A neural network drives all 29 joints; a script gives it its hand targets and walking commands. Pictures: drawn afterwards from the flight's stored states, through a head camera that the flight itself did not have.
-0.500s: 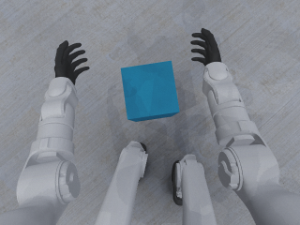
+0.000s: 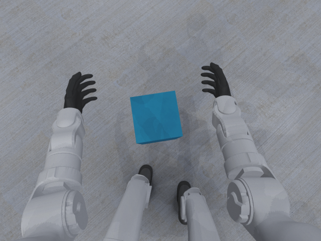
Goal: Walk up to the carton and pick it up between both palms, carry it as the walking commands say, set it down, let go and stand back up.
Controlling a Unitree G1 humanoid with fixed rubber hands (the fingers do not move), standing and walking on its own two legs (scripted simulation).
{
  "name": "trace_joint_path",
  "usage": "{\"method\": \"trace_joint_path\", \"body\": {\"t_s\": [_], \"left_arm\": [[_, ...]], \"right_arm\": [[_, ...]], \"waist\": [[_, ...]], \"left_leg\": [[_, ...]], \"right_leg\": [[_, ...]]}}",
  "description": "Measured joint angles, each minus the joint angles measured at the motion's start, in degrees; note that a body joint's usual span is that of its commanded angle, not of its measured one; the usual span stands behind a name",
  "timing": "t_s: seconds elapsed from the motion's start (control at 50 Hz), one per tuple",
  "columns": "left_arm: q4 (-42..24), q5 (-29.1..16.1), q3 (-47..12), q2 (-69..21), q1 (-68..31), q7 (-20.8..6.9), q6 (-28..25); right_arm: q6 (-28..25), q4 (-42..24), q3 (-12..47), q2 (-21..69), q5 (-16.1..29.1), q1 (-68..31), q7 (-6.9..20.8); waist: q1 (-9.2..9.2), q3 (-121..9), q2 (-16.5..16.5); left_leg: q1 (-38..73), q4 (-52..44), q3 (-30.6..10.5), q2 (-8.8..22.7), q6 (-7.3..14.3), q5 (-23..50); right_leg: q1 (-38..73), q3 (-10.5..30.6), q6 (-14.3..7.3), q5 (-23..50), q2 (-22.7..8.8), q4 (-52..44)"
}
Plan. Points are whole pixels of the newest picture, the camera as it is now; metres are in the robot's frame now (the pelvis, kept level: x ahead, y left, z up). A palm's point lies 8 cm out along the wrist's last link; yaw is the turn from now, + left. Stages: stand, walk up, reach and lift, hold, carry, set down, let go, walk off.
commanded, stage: let go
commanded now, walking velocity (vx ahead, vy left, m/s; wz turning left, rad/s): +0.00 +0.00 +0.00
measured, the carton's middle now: (156, 121) +0.43 +0.08 -0.54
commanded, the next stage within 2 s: stand in 1.14 s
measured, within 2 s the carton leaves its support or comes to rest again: neither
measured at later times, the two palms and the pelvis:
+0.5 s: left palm (46, 169) +0.25 +0.24 +0.00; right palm (287, 163) +0.32 -0.19 -0.01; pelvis +0.06 +0.00 +0.08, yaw +2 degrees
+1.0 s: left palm (53, 187) +0.23 +0.21 +0.02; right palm out of the picture +0.24 -0.25 +0.03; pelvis +0.08 -0.03 +0.09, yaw +3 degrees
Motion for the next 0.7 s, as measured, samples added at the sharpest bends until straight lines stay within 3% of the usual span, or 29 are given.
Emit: {"method": "trace_joint_path", "body": {"t_s": [0.12, 0.2, 0.28, 0.46, 0.7], "left_arm": [[-6.7, 0.0, -5.2, 0.9, 9.8, -1.7, 0.6], [-11.8, -1.3, -9.1, 1.9, 19.9, -3.4, 0.9], [-14.4, -3.0, -12.4, 2.9, 29.1, -4.0, 0.2], [-16.9, -5.2, -18.1, 3.2, 44.1, -2.7, -1.4], [-20.5, -6.4, -21.5, 4.4, 58.1, -1.8, -0.9]], "right_arm": [[0.2, -8.3, 2.0, 2.8, -0.5, 11.0, -2.8], [0.1, -14.7, 3.2, 4.1, 0.2, 22.3, -3.2], [-1.0, -16.8, 4.7, 2.9, 2.0, 31.5, -1.6], [-3.9, -14.2, 6.4, -2.6, 6.8, 43.5, 3.5], [-4.4, -18.6, 9.9, -5.2, 9.0, 60.5, 6.8]], "waist": [[-0.8, 1.6, 1.0], [-1.32, 2.2, 1.9], [-1.95, 2.0, 2.5], [-3.03, 3.2, 2.9], [-5.35, 6.1, 2.6]], "left_leg": [[5.6, -2.9, -0.4, 0.1, 0.2, 0.1], [12.7, -7.0, -0.7, 0.0, 0.4, 0.6], [21.7, -12.0, -0.6, -0.2, 0.6, 1.2], [41.3, -19.6, -0.5, -0.7, 0.7, 1.0], [62.2, -28.4, -1.4, -0.1, -0.4, 1.3]], "right_leg": [[6.0, -0.1, -0.1, 0.4, -0.1, -3.7], [13.4, -0.1, -0.3, 1.3, -0.5, -8.5], [22.4, 0.1, -0.3, 2.2, -1.1, -13.7], [41.9, 0.2, -1.0, 2.0, -2.5, -21.3], [63.0, -0.7, -2.8, 2.8, -2.6, -30.6]]}}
